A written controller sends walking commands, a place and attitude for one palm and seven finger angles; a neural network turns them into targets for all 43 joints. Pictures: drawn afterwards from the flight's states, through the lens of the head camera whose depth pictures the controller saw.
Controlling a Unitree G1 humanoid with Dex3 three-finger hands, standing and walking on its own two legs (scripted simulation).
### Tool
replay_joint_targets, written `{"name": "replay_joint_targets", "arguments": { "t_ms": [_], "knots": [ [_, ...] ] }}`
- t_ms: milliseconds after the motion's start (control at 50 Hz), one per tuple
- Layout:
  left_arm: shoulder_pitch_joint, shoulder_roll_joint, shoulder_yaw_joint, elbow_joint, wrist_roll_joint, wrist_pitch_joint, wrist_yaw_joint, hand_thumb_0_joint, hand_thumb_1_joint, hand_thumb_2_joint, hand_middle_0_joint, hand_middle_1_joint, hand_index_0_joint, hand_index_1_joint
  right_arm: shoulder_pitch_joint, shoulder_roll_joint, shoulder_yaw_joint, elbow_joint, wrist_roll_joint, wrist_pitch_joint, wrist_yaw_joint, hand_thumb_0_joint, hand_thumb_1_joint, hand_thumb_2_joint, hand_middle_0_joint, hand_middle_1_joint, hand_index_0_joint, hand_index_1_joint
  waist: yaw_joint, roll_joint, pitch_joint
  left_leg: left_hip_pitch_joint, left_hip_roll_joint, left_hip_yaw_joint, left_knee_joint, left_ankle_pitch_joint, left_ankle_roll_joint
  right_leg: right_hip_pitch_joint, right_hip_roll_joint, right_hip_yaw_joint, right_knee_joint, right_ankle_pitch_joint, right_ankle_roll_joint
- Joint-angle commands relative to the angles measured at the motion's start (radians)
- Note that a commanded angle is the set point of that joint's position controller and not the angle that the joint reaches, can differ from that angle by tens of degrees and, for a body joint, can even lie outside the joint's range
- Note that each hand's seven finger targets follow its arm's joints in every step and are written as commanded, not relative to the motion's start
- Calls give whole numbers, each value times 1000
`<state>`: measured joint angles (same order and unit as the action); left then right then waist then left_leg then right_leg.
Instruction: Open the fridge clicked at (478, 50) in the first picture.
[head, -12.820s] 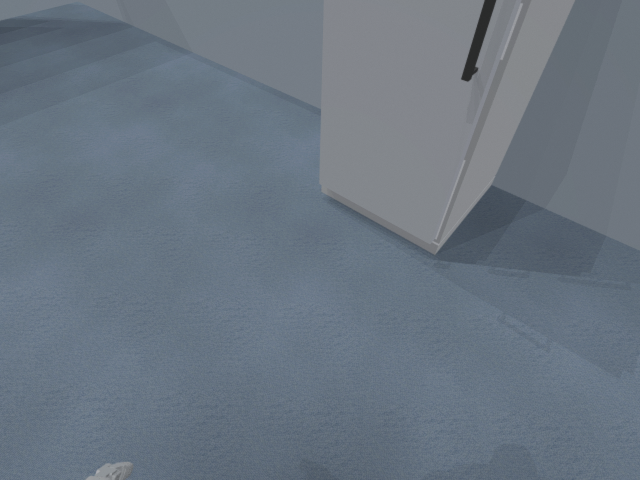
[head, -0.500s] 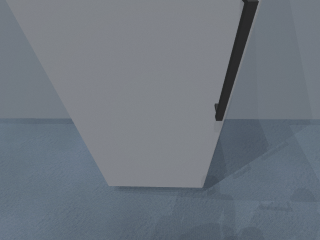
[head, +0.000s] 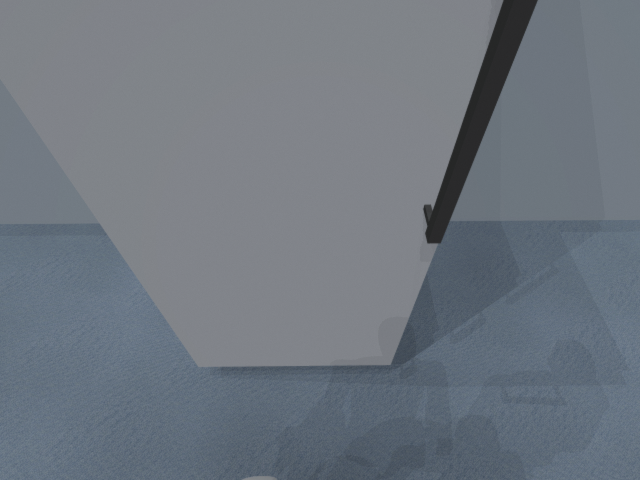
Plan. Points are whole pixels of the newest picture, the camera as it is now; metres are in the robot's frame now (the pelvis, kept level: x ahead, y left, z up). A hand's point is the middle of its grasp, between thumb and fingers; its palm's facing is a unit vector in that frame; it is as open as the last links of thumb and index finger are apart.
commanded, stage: come to a stop and stand still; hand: right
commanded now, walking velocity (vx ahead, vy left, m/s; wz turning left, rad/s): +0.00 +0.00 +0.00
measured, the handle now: (461, 135) +0.48 -0.13 +0.18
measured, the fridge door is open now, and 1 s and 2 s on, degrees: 0 0 0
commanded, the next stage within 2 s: none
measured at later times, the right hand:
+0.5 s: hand out of the picture -0.02 -0.21 -0.15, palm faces +0.02 +0.96 -0.29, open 7.4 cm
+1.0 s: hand out of the picture -0.03 -0.20 -0.16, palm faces -0.02 +0.98 -0.20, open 7.4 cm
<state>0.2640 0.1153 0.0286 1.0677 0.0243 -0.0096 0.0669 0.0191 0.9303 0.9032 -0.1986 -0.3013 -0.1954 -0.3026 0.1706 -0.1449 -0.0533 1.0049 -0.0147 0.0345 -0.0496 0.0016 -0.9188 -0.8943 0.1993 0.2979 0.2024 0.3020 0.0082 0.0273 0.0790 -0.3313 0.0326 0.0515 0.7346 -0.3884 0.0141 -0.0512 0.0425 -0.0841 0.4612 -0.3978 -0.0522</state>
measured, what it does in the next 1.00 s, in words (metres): steps on the spot: right foot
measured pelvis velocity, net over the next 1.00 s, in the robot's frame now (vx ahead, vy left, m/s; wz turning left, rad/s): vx -0.07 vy -0.02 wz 0.02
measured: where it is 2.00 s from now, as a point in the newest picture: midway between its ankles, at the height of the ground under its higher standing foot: outside the picture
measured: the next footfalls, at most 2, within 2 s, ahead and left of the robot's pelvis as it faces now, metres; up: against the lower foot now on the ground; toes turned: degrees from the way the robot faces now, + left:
right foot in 0.20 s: +0.02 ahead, -0.10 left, +0.00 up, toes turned -2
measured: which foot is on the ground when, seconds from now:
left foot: down 0.00-1.00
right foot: down 0.00-0.10, up 0.12-0.18, down 0.20-1.00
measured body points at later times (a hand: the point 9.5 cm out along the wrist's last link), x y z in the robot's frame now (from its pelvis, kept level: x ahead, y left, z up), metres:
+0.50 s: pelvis -0.05 +0.01 +0.01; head -0.08 +0.02 +0.46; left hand +0.01 +0.27 -0.13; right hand -0.02 -0.26 -0.13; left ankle +0.00 +0.11 -0.73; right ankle -0.02 -0.10 -0.73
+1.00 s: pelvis -0.07 -0.02 +0.01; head -0.07 -0.02 +0.46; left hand -0.10 +0.23 -0.14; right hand -0.03 -0.26 -0.15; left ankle +0.00 +0.11 -0.73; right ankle -0.02 -0.09 -0.73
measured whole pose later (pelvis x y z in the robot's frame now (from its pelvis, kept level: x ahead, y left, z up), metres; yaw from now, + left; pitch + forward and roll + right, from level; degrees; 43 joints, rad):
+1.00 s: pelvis -0.07 -0.02 +0.01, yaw +1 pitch -2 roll +0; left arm 0.33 0.21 0.01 1.10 0.02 0.00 0.01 0.01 0.90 0.90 -0.20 -0.30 -0.20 -0.30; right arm 0.27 -0.19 0.00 1.06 -0.01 -0.01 -0.01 0.01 -0.91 -0.89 0.20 0.30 0.20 0.30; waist 0.02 0.00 0.02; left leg -0.29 0.00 0.00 0.48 -0.22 0.02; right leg -0.24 0.03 -0.07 0.46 -0.19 -0.06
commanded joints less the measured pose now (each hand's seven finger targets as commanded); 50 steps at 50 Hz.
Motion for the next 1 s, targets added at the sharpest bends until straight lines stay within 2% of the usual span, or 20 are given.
{"name": "replay_joint_targets", "arguments": {
  "t_ms": [0,20,40,60,80,100,120,140,160,180,200,240,260,340,440,540,660,740,800,980],
  "knots": [
    [65,148,33,-39,-9,-7,-12,0,900,900,-200,-300,-200,-300,170,-64,-10,-23,-11,-33,3,0,-900,-900,200,300,200,300,-54,-83,-85,123,14,-9,-275,341,-1,50,-210,103,117,1047,-28],
    [77,131,35,-52,-17,-8,-14,0,900,900,-200,-300,-200,-300,202,-100,-13,-8,-11,-43,0,0,-900,-900,200,300,200,300,-41,-3,-127,238,92,-106,-258,695,33,-51,-149,71,184,801,9],
    [-37,179,42,-135,-35,-28,-21,0,900,900,-200,-300,-200,-300,277,-164,-18,33,-8,-67,-35,0,-900,-900,200,300,200,300,-62,-11,-177,288,117,-120,-234,1079,31,-130,-119,0,282,615,54],
    [-38,147,31,-182,-37,-23,-32,0,900,900,-200,-300,-200,-300,253,-209,-27,9,-15,-78,-33,0,-900,-900,200,300,200,300,-51,72,-152,453,222,-224,-195,1344,126,-368,-31,-3,369,164,76],
    [-61,98,27,-196,-35,-18,-40,0,900,900,-200,-300,-200,-300,248,-191,-20,-12,-19,-80,-28,0,-900,-900,200,300,200,300,-52,125,-245,464,288,-293,-164,1387,188,-392,-51,62,311,-114,52],
    [-82,100,24,-201,-31,-10,-37,0,900,900,-200,-300,-200,-300,210,-162,-1,-31,-23,-77,-26,0,-900,-900,200,300,200,300,-31,85,-226,408,266,-242,-155,1308,176,-349,-44,63,196,-111,52],
    [-34,99,24,-176,-30,-2,-38,0,900,900,-200,-300,-200,-300,176,-177,11,-41,-14,-75,-21,0,-900,-900,200,300,200,300,3,60,-220,281,217,-197,-176,1130,141,-205,-37,49,104,30,54],
    [23,137,33,-150,-28,0,-40,0,900,900,-200,-300,-200,-300,112,-207,9,-49,-4,-76,-15,0,-900,-900,200,300,200,300,43,61,-207,194,175,-171,-187,878,104,-98,-48,56,2,169,47],
    [32,189,43,-141,-20,-7,-41,0,900,900,-200,-300,-200,-300,76,-219,10,-56,1,-75,-8,0,-900,-900,200,300,200,300,40,-22,-187,124,123,-144,-191,655,72,-33,-99,72,-20,289,31],
    [1,229,43,-153,-14,-10,-41,0,900,900,-200,-300,-200,-300,71,-212,10,-63,5,-72,-2,0,-900,-900,200,300,200,300,22,-59,-139,78,84,-129,-255,420,38,-71,-166,131,-14,369,4],
    [-38,235,37,-164,-11,-6,-43,0,900,900,-200,-300,-200,-300,69,-202,13,-61,-1,-68,-2,0,-900,-900,200,300,200,300,13,0,-70,52,70,-134,-317,266,32,-124,-182,137,-22,301,-1],
    [-64,231,29,-163,-11,-5,-48,0,900,900,-200,-300,-200,-300,67,-196,26,-47,-6,-64,5,0,-900,-900,200,300,200,300,12,-2,53,-12,68,-177,-387,66,39,-184,-149,153,-79,127,6],
    [-57,235,26,-157,-11,-7,-50,0,900,900,-200,-300,-200,-300,79,-205,28,-42,-8,-68,8,0,-900,-900,200,300,200,300,12,-23,70,-21,68,-183,-403,52,42,-181,-144,145,-93,120,6],
    [-26,265,23,-142,-2,-5,-56,0,900,900,-200,-300,-200,-300,95,-233,22,-40,-7,-64,18,0,-900,-900,200,300,200,300,12,-14,32,-7,68,-199,-452,-113,38,-193,-125,142,-124,-13,8],
    [17,275,18,-119,3,-4,-58,0,900,900,-200,-300,-200,-300,95,-257,13,-48,-4,-61,23,0,-900,-900,200,300,200,300,12,20,12,-7,81,-215,-472,-174,43,-215,-109,135,-113,-19,12],
    [43,276,11,-88,4,-9,-58,0,900,900,-200,-300,-200,-300,97,-259,10,-45,-1,-59,27,0,-900,-900,200,300,200,300,1,-11,24,25,78,-202,-448,-163,47,-278,-120,159,-147,-51,13],
    [85,261,7,-53,2,-12,-55,0,900,900,-200,-300,-200,-300,108,-245,11,-29,1,-57,28,0,-900,-900,200,300,200,300,-7,15,7,67,77,-196,-426,-144,51,-310,-123,167,-151,-55,13],
    [90,265,9,-32,2,-14,-51,0,900,900,-200,-300,-200,-300,108,-226,12,-15,2,-51,31,0,-900,-900,200,300,200,300,-8,-42,5,76,57,-183,-374,-105,46,-334,-137,196,-187,-107,11],
    [76,264,11,-30,0,-14,-49,0,900,900,-200,-300,-200,-300,120,-211,13,-9,-1,-50,31,0,-900,-900,200,300,200,300,-16,-39,16,102,51,-174,-358,-91,41,-374,-143,205,-197,-147,8],
    [58,244,12,-24,-5,-16,-46,0,900,900,-200,-300,-200,-300,127,-177,25,9,-5,-58,28,0,-900,-900,200,300,200,300,-4,-24,17,64,49,-182,-362,-27,42,-313,-150,215,-194,-101,3]
  ]
}}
